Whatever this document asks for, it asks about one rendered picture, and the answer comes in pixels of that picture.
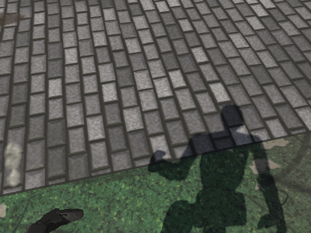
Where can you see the left robot hand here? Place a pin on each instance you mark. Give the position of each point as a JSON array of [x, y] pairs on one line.
[[54, 219]]

